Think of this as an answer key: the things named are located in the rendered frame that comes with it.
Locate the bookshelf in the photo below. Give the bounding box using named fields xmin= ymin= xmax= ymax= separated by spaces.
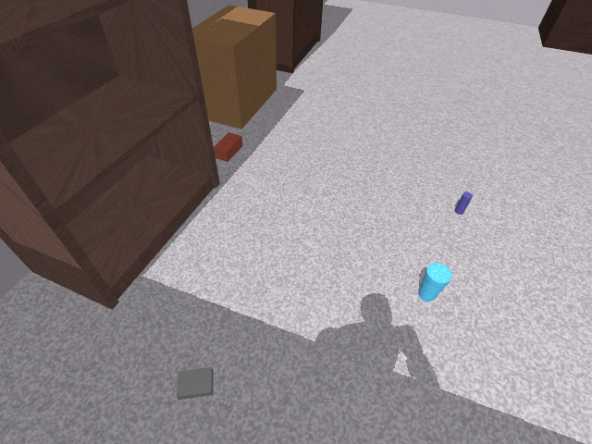
xmin=248 ymin=0 xmax=323 ymax=73
xmin=0 ymin=0 xmax=220 ymax=310

